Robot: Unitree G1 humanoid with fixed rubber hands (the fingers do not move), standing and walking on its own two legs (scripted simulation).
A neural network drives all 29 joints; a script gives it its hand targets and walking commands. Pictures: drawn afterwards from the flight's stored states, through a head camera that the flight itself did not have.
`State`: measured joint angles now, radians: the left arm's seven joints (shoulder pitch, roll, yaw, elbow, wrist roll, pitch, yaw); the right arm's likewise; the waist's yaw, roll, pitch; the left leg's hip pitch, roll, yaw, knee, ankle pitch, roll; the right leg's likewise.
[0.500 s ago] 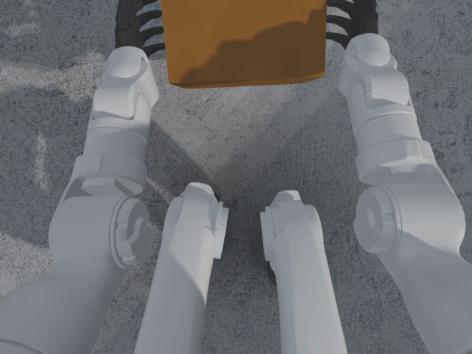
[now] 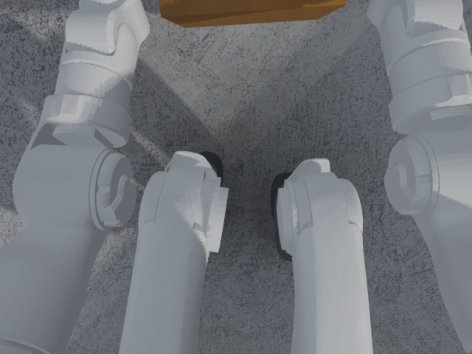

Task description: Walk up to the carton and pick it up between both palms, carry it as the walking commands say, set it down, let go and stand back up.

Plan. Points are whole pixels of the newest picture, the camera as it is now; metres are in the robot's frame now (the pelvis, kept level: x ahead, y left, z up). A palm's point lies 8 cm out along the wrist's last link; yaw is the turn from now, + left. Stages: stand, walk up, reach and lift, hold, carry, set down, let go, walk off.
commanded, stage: set down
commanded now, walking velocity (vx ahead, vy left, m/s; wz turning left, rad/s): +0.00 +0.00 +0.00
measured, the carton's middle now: out of the picture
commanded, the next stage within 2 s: none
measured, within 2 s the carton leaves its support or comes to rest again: rests again in 1.00 s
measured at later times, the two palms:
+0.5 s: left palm out of the picture +0.53 +0.18 -0.21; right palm out of the picture +0.57 -0.13 -0.21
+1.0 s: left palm out of the picture +0.54 +0.18 -0.23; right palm out of the picture +0.57 -0.14 -0.23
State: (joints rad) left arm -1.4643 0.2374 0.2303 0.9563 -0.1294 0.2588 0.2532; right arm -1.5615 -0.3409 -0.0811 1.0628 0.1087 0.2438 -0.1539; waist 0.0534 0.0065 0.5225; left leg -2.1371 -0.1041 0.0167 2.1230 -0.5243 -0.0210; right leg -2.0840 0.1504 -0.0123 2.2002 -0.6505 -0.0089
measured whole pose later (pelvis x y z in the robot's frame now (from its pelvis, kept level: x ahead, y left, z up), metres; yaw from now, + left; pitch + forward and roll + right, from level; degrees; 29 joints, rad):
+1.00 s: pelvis +0.01 +0.00 -0.03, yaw +0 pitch +33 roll +3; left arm -1.54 0.29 0.20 1.18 -0.16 0.17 0.10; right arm -1.62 -0.40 0.01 1.23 0.15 0.17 -0.05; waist 0.06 0.00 0.52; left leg -2.22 -0.02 0.09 2.22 -0.58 0.03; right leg -2.19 0.07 -0.04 2.31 -0.68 -0.07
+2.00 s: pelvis +0.01 +0.01 -0.04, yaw -2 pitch +33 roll +3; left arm -1.57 0.30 0.27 1.26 -0.17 0.09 0.09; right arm -1.62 -0.40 0.03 1.23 0.16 0.12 -0.04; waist 0.08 0.01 0.52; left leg -2.24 0.01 0.09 2.24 -0.57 0.04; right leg -2.22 0.04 -0.05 2.31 -0.66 -0.07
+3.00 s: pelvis +0.00 +0.01 +0.02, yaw -2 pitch +33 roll +1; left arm -1.47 0.32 0.25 0.95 -0.21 0.21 0.15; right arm -1.62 -0.52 -0.04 1.13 0.19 0.21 -0.04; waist 0.11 -0.01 0.45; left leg -2.10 -0.02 0.05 2.06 -0.53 0.04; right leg -2.06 0.03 -0.05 2.11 -0.62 -0.05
